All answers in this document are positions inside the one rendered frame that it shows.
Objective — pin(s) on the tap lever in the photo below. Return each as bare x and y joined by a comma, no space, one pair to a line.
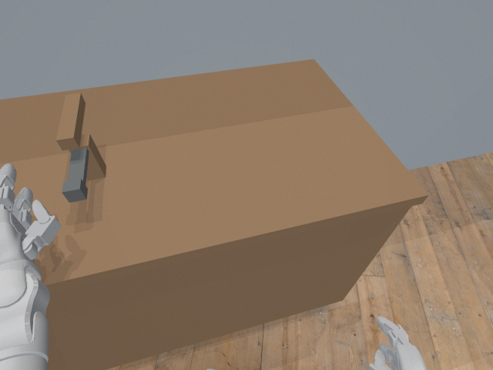
74,189

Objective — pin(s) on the robot left forearm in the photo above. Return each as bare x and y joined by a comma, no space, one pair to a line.
24,328

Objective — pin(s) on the counter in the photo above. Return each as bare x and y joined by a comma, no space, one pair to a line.
216,202

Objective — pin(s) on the robot right hand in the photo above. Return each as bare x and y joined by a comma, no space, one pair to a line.
405,356

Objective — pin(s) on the robot left hand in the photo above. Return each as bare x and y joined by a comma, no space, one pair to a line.
19,237

